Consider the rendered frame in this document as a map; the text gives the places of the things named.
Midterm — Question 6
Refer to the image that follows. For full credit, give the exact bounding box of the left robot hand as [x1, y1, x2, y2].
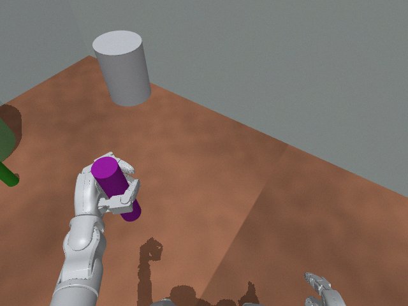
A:
[74, 152, 141, 219]

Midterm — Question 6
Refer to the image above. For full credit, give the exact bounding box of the right robot hand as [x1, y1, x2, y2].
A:
[304, 272, 346, 306]

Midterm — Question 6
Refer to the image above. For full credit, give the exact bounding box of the left robot arm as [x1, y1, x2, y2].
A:
[50, 214, 106, 306]

